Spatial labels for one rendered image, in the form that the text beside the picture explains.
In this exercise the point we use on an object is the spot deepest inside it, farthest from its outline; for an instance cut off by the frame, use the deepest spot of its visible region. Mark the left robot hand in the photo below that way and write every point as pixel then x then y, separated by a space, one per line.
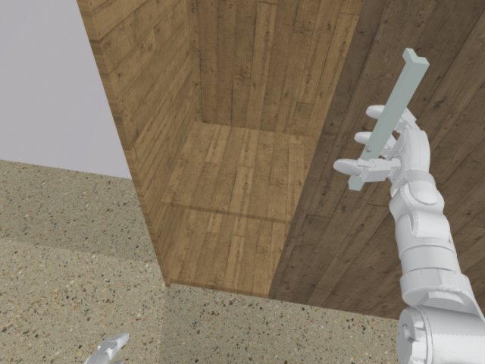
pixel 108 348

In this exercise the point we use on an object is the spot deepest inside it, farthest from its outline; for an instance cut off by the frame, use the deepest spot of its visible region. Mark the right robot hand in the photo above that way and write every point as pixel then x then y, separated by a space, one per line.
pixel 411 151

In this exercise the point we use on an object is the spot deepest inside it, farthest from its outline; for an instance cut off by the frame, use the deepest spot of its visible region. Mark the robot right forearm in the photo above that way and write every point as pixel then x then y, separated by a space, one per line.
pixel 431 275

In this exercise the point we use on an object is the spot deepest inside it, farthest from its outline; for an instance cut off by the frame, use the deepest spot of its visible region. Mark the right robot upper arm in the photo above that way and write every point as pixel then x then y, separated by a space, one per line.
pixel 430 335

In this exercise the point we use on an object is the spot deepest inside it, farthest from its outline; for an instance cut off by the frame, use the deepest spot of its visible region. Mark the handle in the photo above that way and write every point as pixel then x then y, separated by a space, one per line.
pixel 402 93

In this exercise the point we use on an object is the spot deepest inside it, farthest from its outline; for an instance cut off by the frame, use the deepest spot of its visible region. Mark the wardrobe door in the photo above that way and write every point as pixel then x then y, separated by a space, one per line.
pixel 341 251

